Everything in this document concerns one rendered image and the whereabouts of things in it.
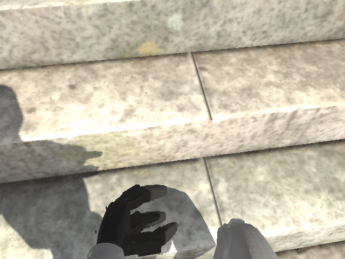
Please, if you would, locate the robot left forearm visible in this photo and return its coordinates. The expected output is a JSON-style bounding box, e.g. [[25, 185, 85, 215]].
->
[[87, 243, 125, 259]]

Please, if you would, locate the robot left hand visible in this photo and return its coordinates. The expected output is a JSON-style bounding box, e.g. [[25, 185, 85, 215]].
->
[[95, 185, 178, 257]]

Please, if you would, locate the right robot thigh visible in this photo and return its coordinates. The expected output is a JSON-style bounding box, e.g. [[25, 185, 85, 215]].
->
[[216, 222, 278, 259]]

